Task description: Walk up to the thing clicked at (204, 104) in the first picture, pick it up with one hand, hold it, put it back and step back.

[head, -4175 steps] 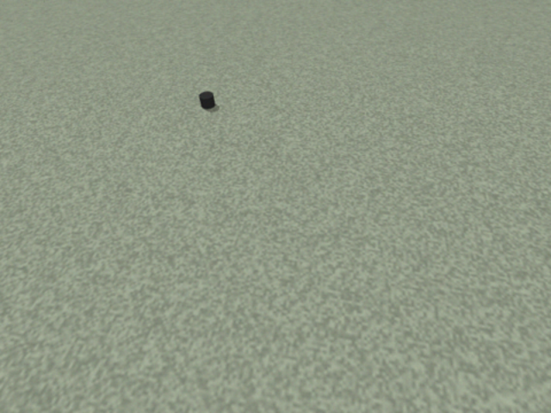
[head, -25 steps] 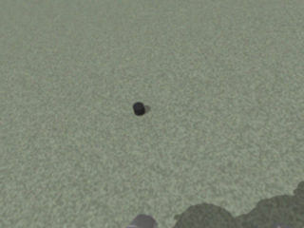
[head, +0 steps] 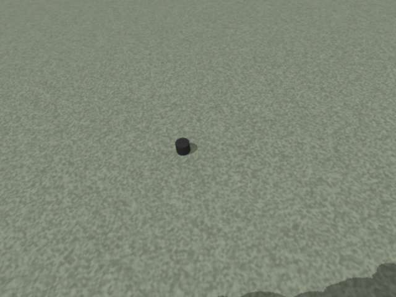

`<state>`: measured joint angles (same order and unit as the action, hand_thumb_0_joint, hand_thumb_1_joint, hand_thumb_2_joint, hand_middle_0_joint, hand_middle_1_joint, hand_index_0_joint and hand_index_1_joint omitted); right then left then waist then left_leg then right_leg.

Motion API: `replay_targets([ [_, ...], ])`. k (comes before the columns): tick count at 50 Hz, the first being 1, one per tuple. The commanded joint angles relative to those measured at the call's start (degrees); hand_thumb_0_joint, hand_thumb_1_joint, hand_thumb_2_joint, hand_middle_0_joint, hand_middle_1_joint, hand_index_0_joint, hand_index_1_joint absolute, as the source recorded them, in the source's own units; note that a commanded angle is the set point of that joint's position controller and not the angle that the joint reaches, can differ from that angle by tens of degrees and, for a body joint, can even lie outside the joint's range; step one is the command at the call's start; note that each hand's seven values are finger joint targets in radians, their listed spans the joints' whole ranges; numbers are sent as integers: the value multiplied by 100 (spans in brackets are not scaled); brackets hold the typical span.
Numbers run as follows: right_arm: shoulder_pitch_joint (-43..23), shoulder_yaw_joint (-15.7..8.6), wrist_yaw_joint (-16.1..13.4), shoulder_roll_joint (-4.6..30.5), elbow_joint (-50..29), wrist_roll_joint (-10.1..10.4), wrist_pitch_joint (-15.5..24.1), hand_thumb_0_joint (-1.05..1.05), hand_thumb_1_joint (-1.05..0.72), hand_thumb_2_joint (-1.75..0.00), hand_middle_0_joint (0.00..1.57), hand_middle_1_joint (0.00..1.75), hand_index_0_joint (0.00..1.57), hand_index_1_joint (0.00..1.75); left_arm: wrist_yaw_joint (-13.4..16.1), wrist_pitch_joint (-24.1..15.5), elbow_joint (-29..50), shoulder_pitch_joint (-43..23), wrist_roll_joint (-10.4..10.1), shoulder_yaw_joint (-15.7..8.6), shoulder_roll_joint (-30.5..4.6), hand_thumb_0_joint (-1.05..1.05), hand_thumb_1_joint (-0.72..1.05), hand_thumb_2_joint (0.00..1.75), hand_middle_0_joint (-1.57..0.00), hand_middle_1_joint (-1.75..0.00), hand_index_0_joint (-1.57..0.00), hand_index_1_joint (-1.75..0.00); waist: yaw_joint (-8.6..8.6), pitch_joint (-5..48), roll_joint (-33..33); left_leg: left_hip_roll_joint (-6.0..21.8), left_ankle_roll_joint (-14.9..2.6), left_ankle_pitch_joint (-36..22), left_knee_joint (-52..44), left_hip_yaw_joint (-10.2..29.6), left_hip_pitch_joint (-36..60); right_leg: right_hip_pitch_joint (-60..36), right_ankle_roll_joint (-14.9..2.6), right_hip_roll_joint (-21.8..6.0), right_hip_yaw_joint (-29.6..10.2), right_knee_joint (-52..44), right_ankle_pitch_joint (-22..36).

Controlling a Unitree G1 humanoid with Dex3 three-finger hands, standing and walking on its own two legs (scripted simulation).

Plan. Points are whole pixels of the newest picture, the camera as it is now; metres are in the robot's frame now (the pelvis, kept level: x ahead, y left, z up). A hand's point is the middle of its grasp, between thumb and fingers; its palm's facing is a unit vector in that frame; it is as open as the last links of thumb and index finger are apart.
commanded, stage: step back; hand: left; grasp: from above
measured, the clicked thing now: (182, 146) +1.13 +0.21 -0.72
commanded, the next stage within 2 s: stand in 0.48 s
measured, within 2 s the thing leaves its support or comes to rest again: neither
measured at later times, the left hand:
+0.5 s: hand out of the picture +0.11 +0.31 -0.15, palm faces -0.01 -0.91 -0.41, open 7.4 cm
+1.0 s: hand out of the picture +0.13 +0.29 -0.13, palm faces -0.04 -0.94 -0.35, open 7.4 cm
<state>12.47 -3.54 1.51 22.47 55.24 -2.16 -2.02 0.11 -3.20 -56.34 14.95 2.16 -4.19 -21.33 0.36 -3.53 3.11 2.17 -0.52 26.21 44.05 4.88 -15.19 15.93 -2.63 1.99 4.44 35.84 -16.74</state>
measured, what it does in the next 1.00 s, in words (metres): steps on the spot: left foot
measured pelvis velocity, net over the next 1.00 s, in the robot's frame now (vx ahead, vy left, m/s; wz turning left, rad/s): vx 0.04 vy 0.04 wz -0.02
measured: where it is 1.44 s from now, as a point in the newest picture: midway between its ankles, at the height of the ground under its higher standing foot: outside the picture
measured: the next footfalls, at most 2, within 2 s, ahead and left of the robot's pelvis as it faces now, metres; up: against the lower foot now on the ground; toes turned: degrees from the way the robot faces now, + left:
left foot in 0.30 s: +0.13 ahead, +0.18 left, +0.00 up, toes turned +2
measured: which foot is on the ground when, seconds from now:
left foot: up 0.00-0.28, down 0.30-1.00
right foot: down 0.00-1.00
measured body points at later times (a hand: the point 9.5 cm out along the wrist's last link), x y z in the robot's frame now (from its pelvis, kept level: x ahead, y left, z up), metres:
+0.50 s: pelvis +0.04 +0.04 +0.00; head +0.07 +0.04 +0.45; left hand +0.11 +0.36 -0.12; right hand +0.16 -0.25 -0.13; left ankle +0.09 +0.17 -0.72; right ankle +0.02 -0.08 -0.72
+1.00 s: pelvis +0.04 +0.04 +0.02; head +0.05 +0.03 +0.47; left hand +0.13 +0.34 -0.11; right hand +0.12 -0.27 -0.11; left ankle +0.09 +0.17 -0.72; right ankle +0.02 -0.08 -0.72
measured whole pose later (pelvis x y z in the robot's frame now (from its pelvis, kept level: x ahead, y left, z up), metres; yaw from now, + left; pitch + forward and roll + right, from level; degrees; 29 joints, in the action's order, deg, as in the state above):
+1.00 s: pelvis +0.04 +0.04 +0.02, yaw -1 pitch -3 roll +0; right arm 5.3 -0.4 1.1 20.1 65.5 -0.8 0.6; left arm -0.4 -1.3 -65.0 5.8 0.6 -0.3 -20.2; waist -0.5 -3.1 0.4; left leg 3.1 1.9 7.1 20.7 -1.5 -10.8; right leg 4.3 0.3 -0.5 1.5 20.8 -13.8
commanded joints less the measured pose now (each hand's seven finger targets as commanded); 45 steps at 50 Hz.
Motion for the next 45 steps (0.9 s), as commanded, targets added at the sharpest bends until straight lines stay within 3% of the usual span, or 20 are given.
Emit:
replay_targets([
  [1,-238,-297,-150,1221,-510,39,170,0,-90,-90,20,30,20,30,156,-200,480,-35,0,-507,-2018,0,90,90,-20,-30,-20,-30,195,-436,-512,-14,-81,560,1483,509,-2009,-479,-1261,-2700,-3964,-2313,-1790],
  [4,-25,-238,-100,994,-316,78,200,0,-90,-90,20,30,20,30,185,-277,451,-85,-94,-330,-1504,0,90,90,-20,-30,-20,-30,33,-68,-458,-50,-22,-214,1140,461,-1503,-757,-537,-1703,-1966,-1601,1231],
  [7,-151,-196,-90,839,-400,43,147,0,-90,-90,20,30,20,30,195,-272,429,-16,-76,-304,-1529,0,90,90,-20,-30,-20,-30,112,121,-824,9,66,-291,663,117,-994,-497,-701,-1731,-1472,-1196,2792],
  [10,-276,-154,-108,711,-389,97,168,0,-90,-90,20,30,20,30,218,-190,489,-189,-124,-248,-1417,0,90,90,-20,-30,-20,-30,97,348,-1173,7,51,-584,-268,-441,-477,-598,-568,-1571,-997,-719,4215],
  [11,-332,-170,-115,735,-386,85,168,0,-90,-90,20,30,20,30,223,-153,522,-279,-124,-221,-1447,0,90,90,-20,-30,-20,-30,98,415,-1303,-43,19,-726,-387,-580,-351,-512,-549,-1547,-951,-591,4284],
  [14,-280,-180,-153,761,-246,94,184,0,-90,-90,20,30,20,30,222,-10,569,-391,-186,-179,-1458,0,90,90,-20,-30,-20,-30,-44,556,-1148,-142,-104,-2047,-1453,-768,337,-263,-271,-1202,-798,-26,3444],
  [15,-193,-239,-182,929,-202,64,198,0,-90,-90,20,30,20,30,217,15,633,-423,-178,-146,-1351,0,90,90,-20,-30,-20,-30,-73,721,-928,70,-236,-2661,-1463,-468,637,-97,-153,-1135,-848,186,2947],
  [16,-229,-307,-212,1239,-209,33,215,0,-90,-90,20,30,20,30,206,41,674,-348,-196,-91,-1202,0,90,90,-20,-30,-20,-30,-37,846,-264,696,-475,-3150,-1501,260,821,251,-3,-811,-765,499,1989],
  [17,-557,-279,-221,1368,-327,43,228,0,-90,-90,20,30,20,30,205,94,591,-212,-262,-38,-1052,0,90,90,-20,-30,-20,-30,96,907,178,1265,-887,-2713,-1883,955,458,164,148,-343,-608,789,492],
  [18,-861,-276,-205,1496,-347,123,217,0,-90,-90,20,30,20,30,235,161,412,-155,-281,-50,-1113,0,90,90,-20,-30,-20,-30,119,876,633,1637,-1258,-2006,-2119,1148,-94,-254,129,-215,-312,926,-895],
  [19,-1085,-266,-183,1437,-324,87,193,0,-90,-90,20,30,20,30,223,167,254,-71,-242,-63,-1163,0,90,90,-20,-30,-20,-30,177,690,649,1614,-1261,-1563,-2209,1131,-450,-503,146,-271,-355,879,-1063],
  [21,-1239,-206,-177,1270,-306,59,148,0,-90,-90,20,30,20,30,178,117,120,9,-179,-70,-1142,0,90,90,-20,-30,-20,-30,236,653,608,1175,-898,-1299,-1985,532,-373,-500,84,-296,-376,132,-554],
  [23,-1321,-159,-180,1104,-270,108,152,0,-90,-90,20,30,20,30,181,53,18,113,-140,-129,-1287,0,90,90,-20,-30,-20,-30,269,652,413,855,-554,-1652,-1376,214,-473,-737,20,-532,-763,-393,488],
  [24,-799,-37,-141,873,-123,175,235,0,-90,-90,20,30,20,30,134,39,-5,-243,-70,49,-1128,0,90,90,-20,-30,-20,-30,2,679,41,608,-298,-1493,-1621,313,-551,-910,-27,-968,-1260,-902,538],
  [25,-876,-59,-122,930,-56,190,256,0,-90,-90,20,30,20,30,102,41,22,-520,-89,39,-1257,0,90,90,-20,-30,-20,-30,-105,474,10,435,-211,-1114,-1880,126,-120,-290,-51,-1014,-1300,-990,176],
  [27,-1131,-57,-103,1034,59,140,316,0,-90,-90,20,30,20,30,36,77,-73,-634,-164,129,-1107,0,90,90,-20,-30,-20,-30,-47,374,240,644,-254,-962,-2103,300,500,250,50,-749,-1086,-1115,-307],
  [31,-1032,33,-101,912,222,145,421,0,-90,-90,20,30,20,30,32,19,-228,-826,-185,136,-1181,0,90,90,-20,-30,-20,-30,-55,637,-245,681,-227,-2692,-2137,145,678,-591,151,-825,-910,-1206,1097],
  [35,-1042,37,-120,933,378,191,448,0,-90,-90,20,30,20,30,40,-3,-344,-951,-197,172,-1153,0,90,90,-20,-30,-20,-30,-80,824,-318,641,-160,-3236,-2108,-33,978,-907,165,-938,-884,-1426,1801],
  [42,-1121,75,-113,894,553,175,395,0,-90,-90,20,30,20,30,10,60,-528,-1089,-173,172,-1149,0,90,90,-20,-30,-20,-30,-77,261,-255,531,-19,-1627,-2651,-42,673,-628,185,-930,-929,-2027,431],
  [45,-1078,80,-104,908,599,168,407,0,-90,-90,20,30,20,30,3,48,-559,-1106,-157,169,-1141,0,90,90,-20,-30,-20,-30,-79,346,-302,574,-23,-1868,-2678,-25,752,-746,177,-954,-912,-2051,616],
])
